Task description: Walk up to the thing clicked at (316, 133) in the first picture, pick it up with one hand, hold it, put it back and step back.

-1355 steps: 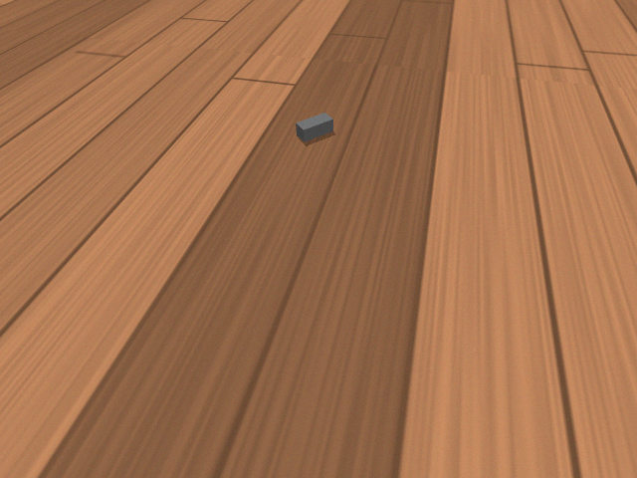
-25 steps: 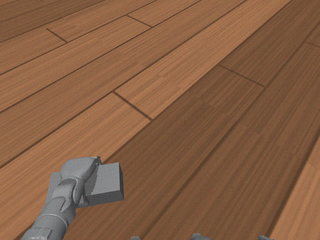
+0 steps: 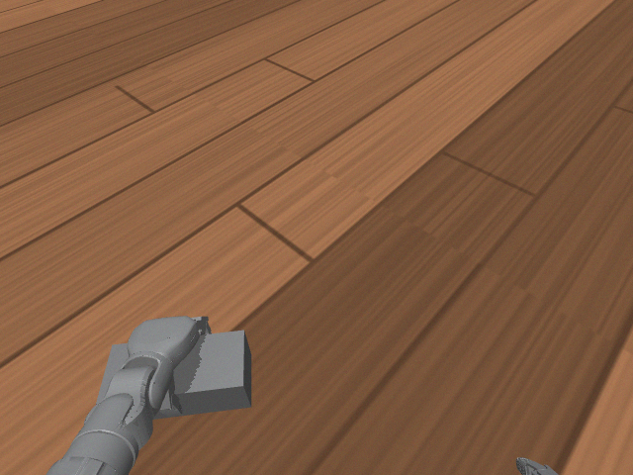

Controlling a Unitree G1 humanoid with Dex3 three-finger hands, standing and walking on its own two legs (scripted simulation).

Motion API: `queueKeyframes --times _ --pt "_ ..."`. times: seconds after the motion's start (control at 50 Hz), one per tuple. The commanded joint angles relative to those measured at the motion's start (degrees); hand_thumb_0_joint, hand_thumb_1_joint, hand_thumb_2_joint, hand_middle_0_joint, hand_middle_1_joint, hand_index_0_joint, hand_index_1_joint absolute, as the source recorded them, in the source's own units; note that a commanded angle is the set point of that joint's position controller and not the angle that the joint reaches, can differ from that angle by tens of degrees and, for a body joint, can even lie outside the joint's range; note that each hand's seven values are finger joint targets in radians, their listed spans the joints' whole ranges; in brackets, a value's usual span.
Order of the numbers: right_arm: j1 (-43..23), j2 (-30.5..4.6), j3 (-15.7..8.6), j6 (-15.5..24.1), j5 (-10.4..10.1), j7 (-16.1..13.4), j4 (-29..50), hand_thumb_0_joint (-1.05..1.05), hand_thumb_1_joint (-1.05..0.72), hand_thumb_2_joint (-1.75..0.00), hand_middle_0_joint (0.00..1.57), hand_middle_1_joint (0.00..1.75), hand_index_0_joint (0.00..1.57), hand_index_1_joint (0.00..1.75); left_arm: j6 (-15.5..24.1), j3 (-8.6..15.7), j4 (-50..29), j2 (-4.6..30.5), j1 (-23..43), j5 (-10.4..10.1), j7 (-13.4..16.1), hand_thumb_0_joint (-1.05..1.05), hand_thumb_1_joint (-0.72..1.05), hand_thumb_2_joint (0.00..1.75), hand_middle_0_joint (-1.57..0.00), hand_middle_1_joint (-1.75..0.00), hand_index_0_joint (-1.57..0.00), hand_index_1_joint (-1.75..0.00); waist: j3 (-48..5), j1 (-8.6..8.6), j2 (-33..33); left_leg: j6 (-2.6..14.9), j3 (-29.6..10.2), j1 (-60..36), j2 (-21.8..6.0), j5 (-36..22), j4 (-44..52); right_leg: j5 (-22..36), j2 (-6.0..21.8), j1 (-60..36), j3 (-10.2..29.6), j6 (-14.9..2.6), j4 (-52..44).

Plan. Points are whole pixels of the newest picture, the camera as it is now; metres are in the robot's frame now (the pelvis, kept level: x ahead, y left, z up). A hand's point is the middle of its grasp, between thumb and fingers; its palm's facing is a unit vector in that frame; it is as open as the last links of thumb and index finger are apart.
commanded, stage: hold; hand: left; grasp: from above
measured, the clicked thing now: (182, 376) +0.30 +0.22 -0.10
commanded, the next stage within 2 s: crouch in 1.56 s
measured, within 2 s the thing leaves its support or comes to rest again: neither
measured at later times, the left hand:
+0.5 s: hand (168, 382) +0.27 +0.22 -0.05, palm faces -0.49 -0.05 -0.87, open 11.7 cm
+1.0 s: hand (168, 386) +0.26 +0.21 -0.03, palm faces -0.47 -0.05 -0.88, open 11.7 cm
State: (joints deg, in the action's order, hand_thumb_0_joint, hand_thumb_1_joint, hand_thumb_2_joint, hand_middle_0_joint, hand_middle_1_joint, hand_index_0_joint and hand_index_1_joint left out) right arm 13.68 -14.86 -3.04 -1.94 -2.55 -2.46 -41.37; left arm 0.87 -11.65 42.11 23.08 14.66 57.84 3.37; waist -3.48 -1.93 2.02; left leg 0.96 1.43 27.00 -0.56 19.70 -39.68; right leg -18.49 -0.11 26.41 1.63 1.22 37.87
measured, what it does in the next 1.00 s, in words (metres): stands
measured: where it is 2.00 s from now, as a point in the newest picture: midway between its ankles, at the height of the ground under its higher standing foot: outside the picture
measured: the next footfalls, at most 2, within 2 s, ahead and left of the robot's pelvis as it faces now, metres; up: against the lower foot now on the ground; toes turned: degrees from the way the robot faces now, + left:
none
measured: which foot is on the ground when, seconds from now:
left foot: down 0.00-1.00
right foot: down 0.00-1.00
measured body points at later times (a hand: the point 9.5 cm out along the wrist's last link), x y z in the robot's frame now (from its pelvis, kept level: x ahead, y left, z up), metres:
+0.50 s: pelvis -0.02 +0.00 +0.01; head +0.00 -0.01 +0.46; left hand +0.29 +0.22 +0.00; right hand +0.10 -0.27 -0.11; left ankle +0.00 +0.11 -0.72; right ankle +0.00 -0.14 -0.72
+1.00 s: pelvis -0.02 -0.01 +0.01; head -0.01 -0.03 +0.46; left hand +0.28 +0.21 +0.02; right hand +0.12 -0.27 -0.10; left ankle +0.00 +0.11 -0.72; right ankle +0.00 -0.14 -0.72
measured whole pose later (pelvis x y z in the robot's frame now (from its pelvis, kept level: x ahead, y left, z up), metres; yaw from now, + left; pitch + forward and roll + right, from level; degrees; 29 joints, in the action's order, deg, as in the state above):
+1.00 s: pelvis -0.02 -0.01 +0.01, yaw +0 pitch +1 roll +0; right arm 11.1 -15.2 -1.6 -2.7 -3.4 -3.5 -39.6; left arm 2.3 -12.1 35.4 23.5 11.8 56.6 -2.2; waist -0.3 -0.1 3.0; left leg 0.5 1.7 17.8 -0.4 14.0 -30.7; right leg -13.6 0.0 18.1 2.0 0.7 30.6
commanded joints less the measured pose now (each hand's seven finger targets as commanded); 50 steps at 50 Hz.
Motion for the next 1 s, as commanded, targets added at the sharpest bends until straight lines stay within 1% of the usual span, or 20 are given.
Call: queueKeyframes --times 0.0,0.04,0.1,0.18,0.2,0.22,0.24,0.3,0.32,0.38,0.4,0.44,0.52,0.58,0.66,0.78,0.86,0.92,0.94,0.98 --pt "-0.2 -8.4 -2.6 1.7 -0.1 -0.3 6.9 0.0 -0.9 -0.9 0.2 0.3 0.2 0.3 0.6 6.3 -12.7 12.5 17.9 0.3 1.9 0.0 0.61 1.2 -1.04 -0.84 -0.99 -0.9 -17.4 0.26 0.4 -0.36 -0.8 -12.7 1.6 -23.0 4.0 19.6 -1.9 -6.6 -0.9 -1.77 -4.9" --pt "-0.5 -8.5 -2.5 1.5 -0.1 -0.2 7.3 0.0 -0.9 -0.9 0.2 0.3 0.2 0.3 0.6 6.0 -13.6 12.3 18.7 0.1 1.6 0.0 0.63 1.18 -1.03 -0.84 -0.99 -0.89 -16.0 0.07 0.9 -0.45 -0.7 -13.0 1.5 -21.6 5.0 18.2 -2.0 -6.5 -1.0 -1.98 -5.5" --pt "-0.7 -9.0 -2.7 1.3 -0.3 -0.1 7.8 0.0 -0.9 -0.9 0.2 0.3 0.2 0.3 0.6 7.1 -14.5 13.9 19.2 0.3 1.1 0.0 0.62 1.2 -1.05 -0.82 -0.99 -0.88 -17.2 0.16 2.3 -0.71 -1.0 -15.6 1.0 -23.4 5.7 18.4 -2.1 -6.0 -1.3 -2.2 -5.5" --pt "-1.5 -8.5 -2.4 1.0 -0.2 -0.1 8.3 0.0 -0.9 -0.9 0.2 0.3 0.2 0.3 0.7 7.1 -14.7 13.3 18.8 0.9 0.8 0.0 0.61 1.2 -1.04 -0.82 -0.99 -0.88 -14.9 0.7 1.9 -0.53 -0.8 -13.9 1.2 -19.6 7.1 16.0 -2.1 -6.9 -1.1 -2.29 -6.7" --pt "-1.6 -8.6 -2.3 1.1 -0.3 -0.1 8.7 0.0 -0.9 -0.9 0.2 0.3 0.2 0.3 0.8 6.8 -16.2 13.1 20.4 0.6 0.6 0.0 0.62 1.19 -1.03 -0.84 -0.98 -0.89 -15.7 0.1 2.0 -0.64 -0.8 -14.3 1.2 -19.1 7.5 15.7 -2.2 -6.9 -1.0 -2.33 -6.7" --pt "-1.8 -8.6 -2.3 1.0 -0.4 -0.2 8.7 0.0 -0.9 -0.9 0.2 0.3 0.2 0.3 0.7 7.0 -14.9 13.2 19.5 0.7 0.4 0.0 0.61 1.21 -1.03 -0.84 -0.98 -0.9 -14.1 0.57 1.5 -0.6 -0.9 -14.1 1.1 -18.1 8.0 14.7 -2.2 -6.7 -1.2 -2.32 -7.3" --pt "-2.0 -8.6 -2.3 1.0 -0.4 -0.1 9.0 0.0 -0.9 -0.9 0.2 0.3 0.2 0.3 0.7 6.7 -15.1 12.7 18.9 0.6 0.2 0.0 0.61 1.21 -1.04 -0.84 -0.99 -0.89 -13.7 0.26 1.1 -0.42 -0.8 -14.0 1.2 -17.0 8.3 13.9 -2.1 -7.0 -1.1 -2.27 -7.6" --pt "-2.5 -8.4 -2.2 1.1 -0.4 -0.2 9.0 0.0 -0.9 -0.9 0.2 0.3 0.2 0.3 0.8 7.0 -16.5 13.0 19.5 0.0 -0.4 0.0 0.61 1.24 -1.05 -0.84 -0.99 -0.9 -15.2 0.61 2.0 -0.5 -0.8 -15.3 1.0 -17.3 8.7 13.9 -2.1 -7.4 -1.1 -2.32 -7.9" --pt "-2.7 -8.4 -2.1 1.1 -0.4 -0.3 9.2 0.0 -0.9 -0.9 0.2 0.3 0.2 0.3 0.7 6.2 -15.9 12.3 19.1 0.1 -0.6 0.0 0.61 1.24 -1.06 -0.83 -0.99 -0.9 -14.5 0.34 0.1 -0.3 -1.0 -15.2 1.0 -17.2 8.9 14.1 -2.1 -7.8 -1.1 -2.14 -8.2" --pt "-3.7 -8.3 -2.0 1.1 -0.5 -0.4 9.8 0.0 -0.9 -0.9 0.2 0.3 0.2 0.3 1.2 6.9 -16.9 13.2 18.9 -0.4 -0.9 0.0 0.61 1.21 -1.04 -0.82 -0.98 -0.89 -13.3 0.89 -0.2 0.03 -0.5 -14.1 1.5 -14.2 9.7 12.0 -1.7 -8.6 -0.7 -1.96 -9.5" --pt "-3.3 -8.3 -1.9 1.2 -0.6 -0.4 9.6 0.0 -0.9 -0.9 0.2 0.3 0.2 0.3 1.3 6.5 -16.4 12.6 19.0 -0.8 -1.1 0.0 0.6 1.19 -1.03 -0.83 -0.98 -0.89 -12.9 0.35 -0.1 -0.09 -0.7 -14.2 1.3 -13.3 10.1 11.0 -1.9 -8.3 -0.8 -2.03 -9.5" --pt "-3.7 -8.1 -1.8 1.2 -0.5 -0.6 9.5 0.0 -0.9 -0.9 0.2 0.3 0.2 0.3 1.6 6.8 -17.7 12.9 18.9 -0.5 -1.5 0.0 0.6 1.18 -1.03 -0.83 -0.98 -0.88 -13.9 1.0 1.4 -0.24 -0.7 -15.3 1.2 -13.7 10.5 11.1 -1.9 -8.2 -0.7 -2.19 -9.6" --pt "-4.3 -8.3 -1.6 1.4 -0.7 -0.8 9.7 0.0 -0.9 -0.9 0.2 0.3 0.2 0.3 1.9 6.9 -18.1 13.3 19.3 -0.4 -1.3 0.0 0.62 1.2 -1.05 -0.82 -1.0 -0.88 -13.3 0.95 1.6 -0.39 -1.0 -15.9 0.9 -13.2 11.2 10.5 -2.0 -8.0 -0.9 -2.35 -9.9" --pt "-5.0 -8.4 -1.5 1.5 -0.6 -0.8 9.5 0.0 -0.9 -0.9 0.2 0.3 0.2 0.3 2.0 7.0 -17.4 13.3 20.3 -0.9 -1.1 0.0 0.61 1.19 -1.03 -0.85 -0.99 -0.9 -11.6 0.65 1.0 -0.34 -1.4 -15.8 0.8 -10.6 12.2 8.5 -1.9 -7.8 -0.9 -2.13 -10.9" --pt "-5.8 -7.9 -1.1 1.9 -0.6 -0.8 9.9 0.0 -0.9 -0.9 0.2 0.3 0.2 0.3 2.0 7.2 -17.4 13.0 19.2 -1.1 -1.0 0.0 0.59 1.16 -1.01 -0.83 -0.97 -0.87 -10.7 1.34 0.6 -0.22 -1.2 -14.8 1.1 -7.6 12.9 5.7 -1.7 -8.5 -0.7 -2.07 -11.9" --pt "-6.3 -7.8 -1.0 1.9 -0.8 -1.1 9.9 0.0 -0.9 -0.9 0.2 0.3 0.2 0.3 1.8 7.2 -20.0 13.6 19.5 -0.7 -1.6 0.0 0.58 1.17 -1.02 -0.83 -0.97 -0.88 -12.2 1.24 0.7 -0.2 -0.9 -16.8 1.2 -10.9 12.9 8.5 -1.6 -9.4 -0.6 -2.11 -11.9" --pt "-6.9 -7.8 -0.9 1.9 -0.9 -1.2 9.9 0.0 -0.9 -0.9 0.2 0.3 0.2 0.3 1.9 7.0 -20.4 13.2 18.9 -1.4 -2.0 0.0 0.59 1.18 -1.02 -0.84 -0.98 -0.89 -13.1 1.38 0.3 -0.24 -1.1 -17.9 1.1 -12.1 13.1 9.5 -1.6 -10.3 -0.7 -2.07 -11.9" --pt "-6.9 -7.7 -0.8 1.8 -0.9 -1.4 9.6 0.0 -0.9 -0.9 0.2 0.3 0.2 0.3 1.9 8.2 -20.8 14.7 19.8 -1.3 -2.2 0.0 0.56 1.16 -1.0 -0.84 -0.96 -0.89 -12.7 1.57 1.3 -0.19 -0.7 -17.8 1.3 -12.9 13.3 10.1 -1.6 -10.6 -0.6 -2.12 -12.4" --pt "-7.1 -7.8 -0.8 1.8 -0.9 -1.4 9.6 0.0 -0.9 -0.9 0.2 0.3 0.2 0.3 1.9 7.1 -19.1 13.4 18.6 -1.3 -2.3 0.0 0.57 1.15 -1.0 -0.83 -0.96 -0.88 -11.6 1.41 0.5 -0.25 -0.7 -18.0 1.2 -12.6 13.5 9.9 -1.7 -10.2 -0.7 -2.19 -12.5" --pt "-7.2 -7.7 -0.7 1.8 -1.0 -1.5 9.8 0.0 -0.9 -0.9 0.2 0.3 0.2 0.3 1.9 6.8 -20.4 13.3 19.9 -1.6 -2.5 0.0 0.58 1.16 -1.0 -0.84 -0.96 -0.88 -11.0 1.21 0.5 -0.16 -0.8 -17.5 1.2 -12.1 13.9 9.7 -1.7 -10.0 -0.5 -2.16 -12.7"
